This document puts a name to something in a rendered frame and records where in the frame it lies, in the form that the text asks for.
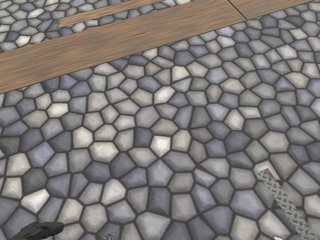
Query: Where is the left robot hand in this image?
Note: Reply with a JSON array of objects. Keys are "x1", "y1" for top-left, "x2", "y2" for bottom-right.
[{"x1": 8, "y1": 221, "x2": 64, "y2": 240}]

